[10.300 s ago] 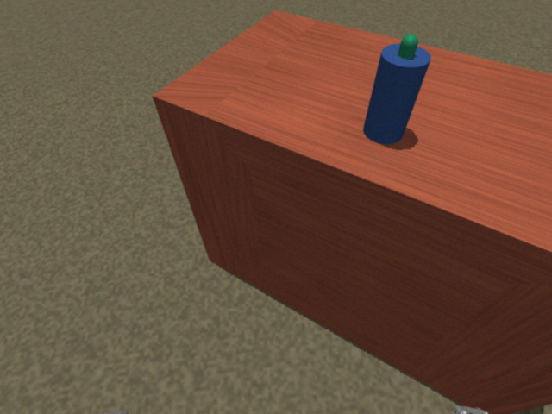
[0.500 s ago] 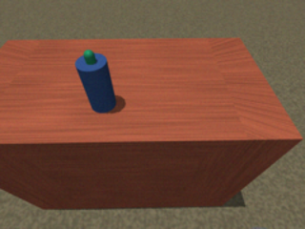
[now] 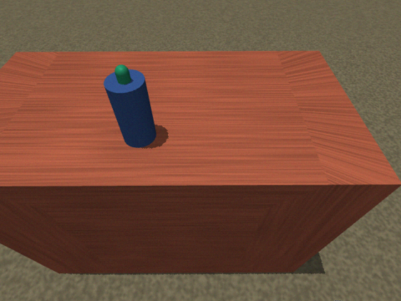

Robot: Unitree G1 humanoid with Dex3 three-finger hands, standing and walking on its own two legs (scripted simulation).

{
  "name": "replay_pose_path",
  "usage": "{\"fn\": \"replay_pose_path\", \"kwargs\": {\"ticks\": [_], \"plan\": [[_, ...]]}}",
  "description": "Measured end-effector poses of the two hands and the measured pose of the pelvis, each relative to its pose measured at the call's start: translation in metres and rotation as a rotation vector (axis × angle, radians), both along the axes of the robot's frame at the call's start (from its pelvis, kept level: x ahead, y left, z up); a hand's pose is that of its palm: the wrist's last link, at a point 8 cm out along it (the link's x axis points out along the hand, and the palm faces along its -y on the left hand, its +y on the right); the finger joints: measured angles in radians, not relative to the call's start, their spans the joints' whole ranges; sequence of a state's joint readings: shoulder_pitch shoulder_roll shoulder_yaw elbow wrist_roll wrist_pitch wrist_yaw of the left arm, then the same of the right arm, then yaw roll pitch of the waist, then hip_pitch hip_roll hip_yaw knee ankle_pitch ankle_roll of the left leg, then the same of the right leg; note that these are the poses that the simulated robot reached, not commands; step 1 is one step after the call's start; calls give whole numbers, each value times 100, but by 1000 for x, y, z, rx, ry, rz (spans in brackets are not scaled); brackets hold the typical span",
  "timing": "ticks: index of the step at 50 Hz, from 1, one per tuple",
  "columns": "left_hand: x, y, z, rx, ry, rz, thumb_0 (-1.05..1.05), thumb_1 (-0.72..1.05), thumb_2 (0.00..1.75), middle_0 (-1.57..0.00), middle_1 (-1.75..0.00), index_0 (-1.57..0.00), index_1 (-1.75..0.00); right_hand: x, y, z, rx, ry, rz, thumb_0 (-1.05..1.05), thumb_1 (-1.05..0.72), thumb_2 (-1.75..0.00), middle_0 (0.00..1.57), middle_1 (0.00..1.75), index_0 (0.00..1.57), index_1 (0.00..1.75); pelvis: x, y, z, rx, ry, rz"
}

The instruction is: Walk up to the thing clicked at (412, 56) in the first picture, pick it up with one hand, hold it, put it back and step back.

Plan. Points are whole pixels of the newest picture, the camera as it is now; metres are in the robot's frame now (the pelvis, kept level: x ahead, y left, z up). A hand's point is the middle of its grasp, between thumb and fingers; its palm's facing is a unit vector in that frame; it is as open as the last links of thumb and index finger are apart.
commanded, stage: stand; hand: left
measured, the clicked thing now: (131, 105) +0.48 +0.17 +0.12
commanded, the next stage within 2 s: rise first in 0.50 s
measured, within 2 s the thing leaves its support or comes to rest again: neither
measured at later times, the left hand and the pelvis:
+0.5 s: hand out of the picture +0.07 +0.24 -0.16, palm faces -0.04 -0.94 -0.34, open 7.4 cm; pelvis +0.01 -0.01 +0.00, yaw +1 degrees
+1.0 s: hand (97, 279) +0.17 +0.24 -0.09, palm faces +0.25 -0.91 -0.34, open 14.2 cm; pelvis +0.00 -0.02 -0.01, yaw +1 degrees
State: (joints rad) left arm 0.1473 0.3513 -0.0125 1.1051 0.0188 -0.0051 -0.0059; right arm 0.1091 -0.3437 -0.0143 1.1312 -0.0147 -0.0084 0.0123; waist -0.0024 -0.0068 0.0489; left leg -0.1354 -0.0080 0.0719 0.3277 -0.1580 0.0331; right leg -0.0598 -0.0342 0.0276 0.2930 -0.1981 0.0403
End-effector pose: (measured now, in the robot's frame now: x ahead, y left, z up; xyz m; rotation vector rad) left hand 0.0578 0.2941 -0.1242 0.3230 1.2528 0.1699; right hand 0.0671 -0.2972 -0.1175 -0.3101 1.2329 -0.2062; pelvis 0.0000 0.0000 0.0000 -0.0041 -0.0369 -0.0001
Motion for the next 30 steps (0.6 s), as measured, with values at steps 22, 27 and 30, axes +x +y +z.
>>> {"fn": "replay_pose_path", "kwargs": {"ticks": [22,27,30], "plan": [[1,-4,0,5,22,14,0,90,90,-21,-30,-20,-30,8,-5,-3,3,23,9,1,-91,-89,20,30,21,30,8,-5,0,1,13,10],[9,-6,1,5,3,12,0,90,90,-21,-30,-20,-30,15,-6,-2,-1,7,13,1,-91,-89,20,30,21,30,10,-7,0,0,9,11],[13,-8,2,3,-10,9,0,90,90,-21,-30,-20,-30,19,-7,-1,-2,-6,16,1,-91,-89,20,30,21,30,11,-8,0,0,7,11]]}}
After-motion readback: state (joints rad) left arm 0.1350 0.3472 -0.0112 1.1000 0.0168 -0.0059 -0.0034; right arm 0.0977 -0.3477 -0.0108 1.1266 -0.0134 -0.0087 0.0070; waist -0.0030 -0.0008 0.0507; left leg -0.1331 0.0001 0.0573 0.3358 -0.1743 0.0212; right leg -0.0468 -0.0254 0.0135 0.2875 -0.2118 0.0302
